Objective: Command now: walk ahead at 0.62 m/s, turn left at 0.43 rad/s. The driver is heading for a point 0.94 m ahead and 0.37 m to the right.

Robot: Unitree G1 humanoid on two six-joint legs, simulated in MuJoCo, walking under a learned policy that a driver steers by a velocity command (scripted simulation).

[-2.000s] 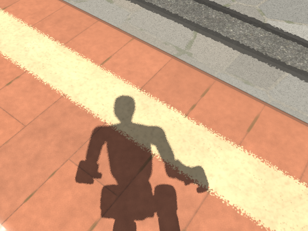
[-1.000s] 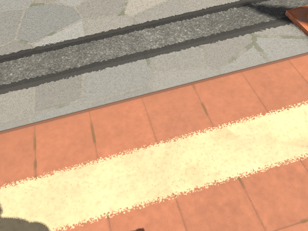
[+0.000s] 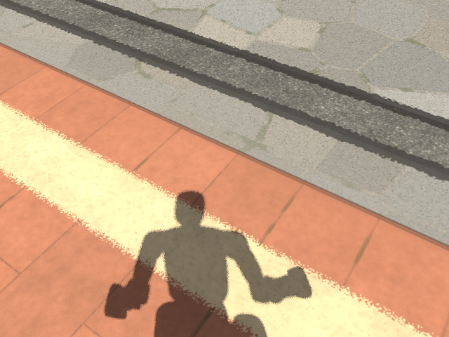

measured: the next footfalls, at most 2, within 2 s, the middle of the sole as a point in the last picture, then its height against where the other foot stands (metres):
left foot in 0.24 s outside the picture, level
right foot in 0.70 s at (283, 328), level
